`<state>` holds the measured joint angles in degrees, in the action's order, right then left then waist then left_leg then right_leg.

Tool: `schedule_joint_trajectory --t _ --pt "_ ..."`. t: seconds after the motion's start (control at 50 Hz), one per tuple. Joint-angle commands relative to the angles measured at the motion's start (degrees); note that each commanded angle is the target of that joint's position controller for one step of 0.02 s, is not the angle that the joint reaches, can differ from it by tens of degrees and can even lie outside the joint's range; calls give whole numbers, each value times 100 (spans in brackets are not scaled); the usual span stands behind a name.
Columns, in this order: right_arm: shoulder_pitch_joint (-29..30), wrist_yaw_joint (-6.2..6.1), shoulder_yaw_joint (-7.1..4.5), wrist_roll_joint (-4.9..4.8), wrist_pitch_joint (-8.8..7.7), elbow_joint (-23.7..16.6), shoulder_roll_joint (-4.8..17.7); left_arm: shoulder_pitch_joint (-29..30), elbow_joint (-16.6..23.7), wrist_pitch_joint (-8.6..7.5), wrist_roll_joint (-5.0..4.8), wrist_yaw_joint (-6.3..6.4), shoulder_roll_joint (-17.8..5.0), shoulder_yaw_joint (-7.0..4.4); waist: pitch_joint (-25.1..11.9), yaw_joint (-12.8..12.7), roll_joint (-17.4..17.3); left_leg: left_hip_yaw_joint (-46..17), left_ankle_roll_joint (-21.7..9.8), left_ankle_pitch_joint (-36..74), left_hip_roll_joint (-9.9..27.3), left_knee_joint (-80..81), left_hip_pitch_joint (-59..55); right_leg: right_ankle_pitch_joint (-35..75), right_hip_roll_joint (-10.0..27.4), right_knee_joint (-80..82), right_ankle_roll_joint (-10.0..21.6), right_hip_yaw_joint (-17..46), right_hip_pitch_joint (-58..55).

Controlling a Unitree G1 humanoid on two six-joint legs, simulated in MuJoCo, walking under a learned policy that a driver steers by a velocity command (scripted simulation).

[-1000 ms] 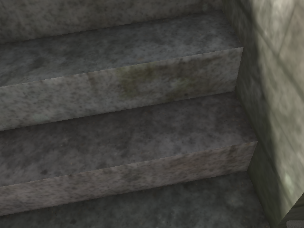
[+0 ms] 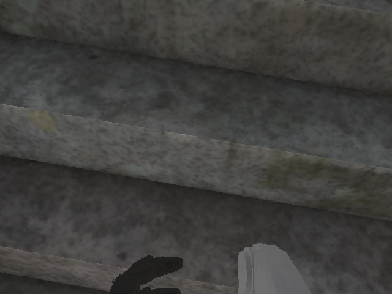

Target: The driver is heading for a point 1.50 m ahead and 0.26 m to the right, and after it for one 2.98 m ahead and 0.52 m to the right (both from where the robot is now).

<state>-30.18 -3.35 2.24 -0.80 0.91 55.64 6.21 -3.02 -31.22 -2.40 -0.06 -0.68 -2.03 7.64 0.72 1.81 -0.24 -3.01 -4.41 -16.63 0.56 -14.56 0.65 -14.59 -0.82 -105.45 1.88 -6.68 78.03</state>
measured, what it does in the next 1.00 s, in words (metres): climbs, turning right: right foot 0.21 m higher, then left foot 0.21 m higher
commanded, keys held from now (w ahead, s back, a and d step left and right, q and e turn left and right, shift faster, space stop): w+e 0.66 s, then w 0.22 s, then w+q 0.12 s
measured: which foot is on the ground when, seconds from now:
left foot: down 0.00-0.10, up 0.12-0.52, down 0.54-1.00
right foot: up 0.00-0.04, down 0.06-0.56, up 0.58-1.00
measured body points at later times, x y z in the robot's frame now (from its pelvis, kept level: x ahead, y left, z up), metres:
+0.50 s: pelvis +0.27 +0.03 +0.22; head +0.31 -0.01 +0.67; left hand +0.21 +0.24 +0.09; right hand +0.55 -0.09 +0.21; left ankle +0.45 +0.12 -0.27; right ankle +0.15 -0.08 -0.54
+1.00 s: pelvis +0.48 -0.03 +0.41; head +0.49 -0.01 +0.86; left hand +0.75 -0.04 +0.33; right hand +0.31 -0.16 +0.27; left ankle +0.47 +0.14 -0.33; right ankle +0.50 -0.22 +0.03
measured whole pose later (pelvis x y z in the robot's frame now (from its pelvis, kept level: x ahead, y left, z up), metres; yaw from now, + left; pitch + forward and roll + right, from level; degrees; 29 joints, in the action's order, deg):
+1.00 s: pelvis +0.48 -0.03 +0.41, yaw -26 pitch +2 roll +0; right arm -30.4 -1.5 1.7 2.5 -3.2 58.7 4.2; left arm -0.3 -38.4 -1.1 -1.5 -1.7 -3.6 6.1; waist -3.2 6.7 3.2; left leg 14.3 3.5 -18.9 9.2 -23.1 4.6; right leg -6.1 4.8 -125.2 2.0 6.1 81.4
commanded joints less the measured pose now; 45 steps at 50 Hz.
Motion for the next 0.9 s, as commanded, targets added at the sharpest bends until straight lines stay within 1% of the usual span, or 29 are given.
schedule_joint_trajectory --t 0.02,0.04,0.06,0.08,0.1,0.12,0.14,0.16,0.18,0.2,0.24,0.28,0.34,0.38,0.42,0.46,0.48,0.5,0.52,0.54,0.56,0.58,0.6,0.64,0.68,0.7,0.74,0.78,0.9 --pt "-247 -211 -347 -59 -65 -85 1705 702 840 -243 65 -36 -609 -272 -1632 -598 -1162 284 -517 10929 1168 230 499 -1543 -565 1947 314 -1165 -4255" --pt "-34 -256 -368 70 -76 -94 1997 -55 575 -205 21 -85 -1034 -459 -1866 -1011 -1659 226 -736 12799 1534 -747 -635 -2404 -613 2696 494 -877 -4179" --pt "88 -251 -369 117 -131 -202 1959 -507 302 -209 -26 -164 -1434 -614 -1953 -1175 -1583 244 -814 13523 1532 -1811 -1162 -2311 -725 3886 773 -343 -4419" --pt "311 -193 -426 295 -288 -483 2008 -1646 -204 -207 139 -219 -1881 -805 -2481 -1527 -755 91 -716 13228 1358 -3365 386 -1867 -206 4643 1341 1822 -6397" --pt "1040 58 -435 246 -441 -887 1747 -2877 -689 -60 491 -87 -2588 -1003 -2834 -1857 1864 -193 -344 7042 -71 -6234 2484 -2024 1062 7589 2386 5661 -8023" --pt "1833 440 -416 377 -645 -1033 1409 -2821 -1052 121 566 250 -2343 -1006 -2637 -1627 2287 -928 -75 1686 -1015 -9309 4018 -2031 1646 9288 2506 7881 -8062" --pt "2489 700 -339 221 -782 -1632 943 -2624 -1496 141 327 319 -1796 -877 -1129 -1147 1047 -1162 -301 1173 -673 -10577 5313 -3556 1629 9216 1900 7307 -7080" --pt "3039 866 -103 190 -808 -2092 419 -2468 -1700 103 267 233 -1292 -745 -115 -816 171 -966 -462 968 -532 -10965 5965 -3405 1496 8591 1742 6250 -6076" --pt "2931 901 51 215 -789 -2260 41 -1928 -1845 73 203 162 -724 -583 627 -111 -584 -701 -466 923 -332 -11023 6200 -2562 1133 8105 1464 4880 -5021" --pt "2332 844 133 173 -681 -2110 -72 -1349 -1924 103 224 136 -289 -467 713 360 -465 -470 -393 897 -167 -11258 6152 -1852 706 7959 1167 3610 -4515" --pt "1787 776 344 137 -709 -2196 -284 -1190 -2068 139 203 18 -412 -483 748 608 -111 -149 -283 258 8 -11933 6872 -404 580 8394 994 2502 -4644" --pt "2322 679 404 239 -690 -2504 64 -643 -1909 68 103 -101 -718 -543 747 733 -357 348 -117 1213 191 -10416 6111 258 288 8605 947 1687 -3476" --pt "3118 488 624 202 -678 -2774 -442 -2080 -2466 -19 231 -130 -928 -579 400 35 541 608 120 615 249 -12732 8056 -203 751 8940 1345 2679 -5138" --pt "3526 539 648 133 -758 -2990 -323 -2569 -2517 13 89 -39 -1004 -636 268 -274 441 496 215 493 536 -11920 8877 -335 861 8944 1190 2836 -6348" --pt "4810 518 747 213 -840 -3496 -418 -3228 -2551 112 -67 101 -989 -686 87 -791 283 909 512 698 599 -9975 8404 -116 952 9464 1376 3099 -6318" --pt "5491 517 947 355 -829 -3892 -920 -3388 -2605 261 -160 390 -1270 -833 -531 -785 753 1368 570 24 526 -8120 6019 942 1179 10500 1429 2748 -5724" --pt "5250 477 852 284 -779 -3849 -794 -3191 -2607 281 -164 475 -1349 -867 -829 -444 1000 1462 470 -683 362 -6890 4424 2338 1034 10446 1269 2269 -5491" --pt "4225 431 428 193 -734 -3459 -322 -2958 -2643 191 20 495 -1658 -925 -1959 190 1552 1706 271 -1250 -188 -6927 2645 6541 1178 9845 1246 2036 -6069" --pt "2904 379 -5 104 -707 -3157 739 -2581 -2588 6 -7 481 -2227 -1096 -2381 932 2206 1004 84 -1493 -200 -5831 2086 9612 1114 8510 1033 1871 -7185" --pt "1637 399 -347 172 -697 -2689 1572 -1914 -2446 -120 6 453 -2637 -1246 -2831 1475 2173 -123 -148 -1810 63 -4967 1113 10280 1155 7086 912 1969 -7309" --pt "546 410 -539 363 -681 -2141 2123 -1275 -2030 -311 65 295 -2155 -1210 -3464 1543 79 -2481 -663 -1910 1159 -3537 -470 8573 716 5314 1033 2009 -5821" --pt "108 293 -586 493 -515 -1806 2173 -1242 -1830 -417 208 39 -960 -998 -3626 1316 -2433 -6134 -1466 -2495 2417 -474 -1290 1785 -601 2353 765 2278 -3651" --pt "969 92 -502 302 -414 -1725 1535 -1198 -1612 -562 202 -257 -729 -978 -3431 786 -1794 -6700 -1305 -3414 2851 -314 -1017 1265 -578 -589 610 2833 -2571" --pt "1593 20 -220 308 -199 -939 305 215 -674 -334 79 -485 -594 -788 -1030 205 -601 -3507 -689 -3176 2246 -1242 1361 1483 -140 -1202 802 1971 -1385" --pt "1927 99 42 423 -195 -349 -575 -726 -770 -48 -76 -458 -436 -643 -23 -612 -274 -1608 -165 -1728 1932 -1316 2847 1073 -26 -2006 884 1862 -1617" --pt "1971 138 38 423 -215 -257 -562 -1077 -875 28 -176 -442 -357 -571 196 -806 -164 -903 -92 -1242 1836 -1134 3168 1007 6 -2002 885 1844 -1612" --pt "1800 276 -21 419 -307 -99 -273 -994 -822 27 -122 -359 -141 -394 374 -900 105 121 -52 -274 1635 -756 3263 1471 37 -1753 791 1759 -1258" --pt "2030 337 -22 468 -440 -247 115 -631 -730 75 -79 -193 -408 -367 347 -921 5 885 -236 -77 1416 -340 3648 2028 -34 -1186 502 1562 -1454" --pt "148 281 -174 380 -497 68 770 656 -382 37 -203 -32 -446 -356 336 27 -120 338 -453 -522 2017 58 608 1244 222 -2185 168 1665 1206"
Velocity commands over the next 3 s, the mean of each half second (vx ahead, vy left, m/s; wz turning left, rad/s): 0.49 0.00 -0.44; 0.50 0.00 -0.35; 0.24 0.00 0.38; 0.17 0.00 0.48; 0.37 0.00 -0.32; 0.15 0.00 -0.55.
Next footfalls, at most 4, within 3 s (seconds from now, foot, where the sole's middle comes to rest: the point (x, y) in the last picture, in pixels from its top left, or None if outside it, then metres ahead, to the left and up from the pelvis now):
0.06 right None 0.19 -0.08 -0.58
0.54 left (139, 218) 0.51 0.13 -0.37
1.12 right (337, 124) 0.65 -0.32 -0.16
1.76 left None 0.91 -0.02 0.05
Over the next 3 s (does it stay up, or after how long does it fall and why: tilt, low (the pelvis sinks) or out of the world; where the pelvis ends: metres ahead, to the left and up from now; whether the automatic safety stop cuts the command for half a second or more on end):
stays up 1.22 -0.12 1.06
